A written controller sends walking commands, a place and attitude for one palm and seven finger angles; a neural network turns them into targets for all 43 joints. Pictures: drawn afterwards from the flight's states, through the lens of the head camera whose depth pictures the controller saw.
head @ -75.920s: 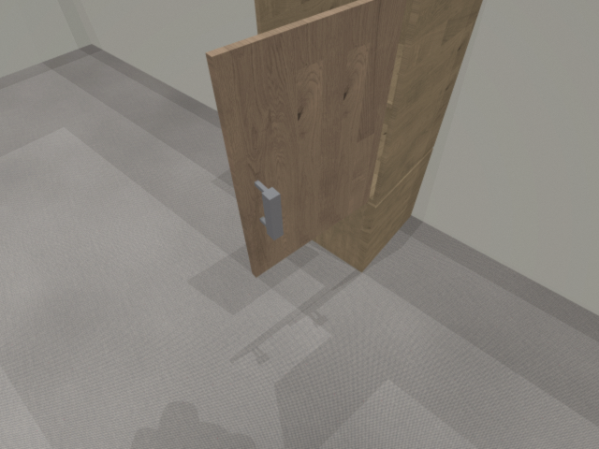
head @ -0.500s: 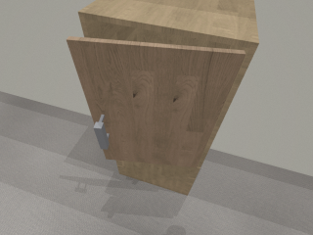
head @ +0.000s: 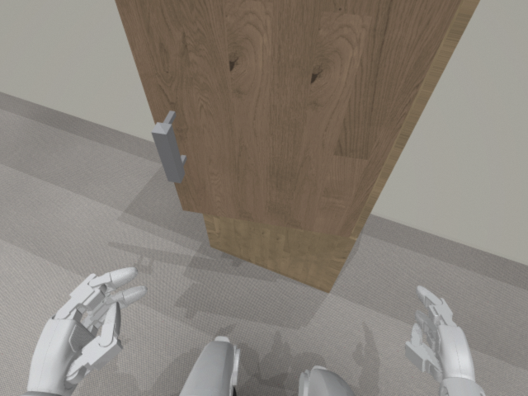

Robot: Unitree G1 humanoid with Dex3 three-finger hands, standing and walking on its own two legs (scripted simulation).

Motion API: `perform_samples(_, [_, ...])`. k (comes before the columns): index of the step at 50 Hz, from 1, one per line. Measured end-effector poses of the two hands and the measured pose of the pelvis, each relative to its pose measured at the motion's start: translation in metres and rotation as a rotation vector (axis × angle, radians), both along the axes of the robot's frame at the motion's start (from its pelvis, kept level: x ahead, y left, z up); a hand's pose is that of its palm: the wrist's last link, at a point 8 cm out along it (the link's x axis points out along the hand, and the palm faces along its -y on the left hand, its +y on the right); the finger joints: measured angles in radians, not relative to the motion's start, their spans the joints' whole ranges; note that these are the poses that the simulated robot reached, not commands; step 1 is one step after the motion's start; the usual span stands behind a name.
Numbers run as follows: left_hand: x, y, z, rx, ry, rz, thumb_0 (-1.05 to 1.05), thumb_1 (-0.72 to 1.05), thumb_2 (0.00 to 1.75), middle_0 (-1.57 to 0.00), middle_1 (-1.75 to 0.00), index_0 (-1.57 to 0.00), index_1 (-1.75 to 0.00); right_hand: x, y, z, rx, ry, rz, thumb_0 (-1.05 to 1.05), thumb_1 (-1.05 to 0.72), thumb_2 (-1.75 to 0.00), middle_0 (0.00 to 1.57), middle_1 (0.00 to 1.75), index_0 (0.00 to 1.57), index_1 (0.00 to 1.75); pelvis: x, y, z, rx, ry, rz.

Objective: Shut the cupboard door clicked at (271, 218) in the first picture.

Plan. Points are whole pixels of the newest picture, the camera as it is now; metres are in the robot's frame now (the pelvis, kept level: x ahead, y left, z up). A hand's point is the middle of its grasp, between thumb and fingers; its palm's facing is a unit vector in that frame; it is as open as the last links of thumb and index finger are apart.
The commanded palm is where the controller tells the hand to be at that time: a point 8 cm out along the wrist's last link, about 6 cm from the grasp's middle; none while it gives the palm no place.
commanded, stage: raise the hand and make a fist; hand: left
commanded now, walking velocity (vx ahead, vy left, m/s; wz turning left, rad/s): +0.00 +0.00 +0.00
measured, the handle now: (173, 147) +0.52 +0.24 +0.04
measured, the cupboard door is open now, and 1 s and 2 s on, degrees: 12 12 12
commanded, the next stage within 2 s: bring the fist close to the handle in 1.44 s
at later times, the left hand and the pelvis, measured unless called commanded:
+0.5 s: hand (114, 306) +0.22 +0.23 +0.04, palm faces -0.05 -1.00 -0.01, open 3.6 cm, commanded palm +0.20 +0.28 +0.05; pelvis +0.01 +0.04 +0.00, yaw -1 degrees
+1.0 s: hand (111, 302) +0.22 +0.23 +0.05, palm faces -0.05 -1.00 -0.02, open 3.1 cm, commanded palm +0.21 +0.28 +0.05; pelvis +0.00 +0.05 +0.00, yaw -1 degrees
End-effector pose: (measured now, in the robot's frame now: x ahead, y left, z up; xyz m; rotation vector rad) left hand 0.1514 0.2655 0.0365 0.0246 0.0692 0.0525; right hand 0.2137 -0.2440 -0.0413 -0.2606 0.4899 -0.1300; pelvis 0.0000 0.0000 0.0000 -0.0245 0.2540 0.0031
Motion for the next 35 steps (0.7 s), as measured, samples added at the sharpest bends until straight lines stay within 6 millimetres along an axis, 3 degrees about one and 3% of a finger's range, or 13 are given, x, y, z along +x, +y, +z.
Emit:
perform_samples(4, [0.012, -0.002, 0.013, 0.024, -0.068, -0.039, 0.02, 0.90, 0.90, -0.54, -0.67, -0.54, -0.67, -0.003, 0.017, -0.016, 0.013, 0.047, 0.022, 0.02, -0.90, -0.90, 0.20, 0.30, 0.20, 0.30, -0.001, 0.002, -0.004, -0.021, 0.017, 0.012])
perform_samples(11, [0.051, -0.002, 0.008, -0.019, 0.023, -0.133, 0.02, 0.90, 0.90, -0.66, -0.81, -0.67, -0.81, -0.029, 0.038, -0.030, 0.075, 0.156, -0.035, 0.02, -0.90, -0.89, 0.20, 0.30, 0.20, 0.30, 0.004, 0.012, 0.003, -0.029, 0.043, -0.003])
perform_samples(18, [0.054, 0.011, 0.014, -0.016, 0.022, -0.089, 0.02, 0.90, 0.90, -0.79, -0.95, -0.79, -0.95, -0.047, 0.042, -0.027, 0.059, 0.215, -0.077, 0.02, -0.90, -0.89, 0.20, 0.30, 0.20, 0.30, 0.011, 0.028, 0.010, -0.032, 0.055, -0.015])
perform_samples(26, [0.047, 0.019, 0.006, -0.020, 0.000, -0.098, 0.02, 0.90, 0.90, -0.94, -1.11, -0.94, -1.11, -0.037, 0.045, -0.020, -0.005, 0.200, -0.047, 0.02, -0.90, -0.89, 0.20, 0.30, 0.20, 0.30, 0.009, 0.043, 0.003, -0.050, 0.062, -0.009])
perform_samples(35, [0.047, 0.024, 0.011, -0.015, -0.020, -0.098, 0.02, 0.90, 0.90, -1.10, -1.29, -1.10, -1.29, -0.019, 0.068, -0.007, 0.002, 0.141, 0.014, 0.02, -0.90, -0.89, 0.20, 0.30, 0.20, 0.30, 0.004, 0.051, 0.004, -0.064, 0.053, -0.001])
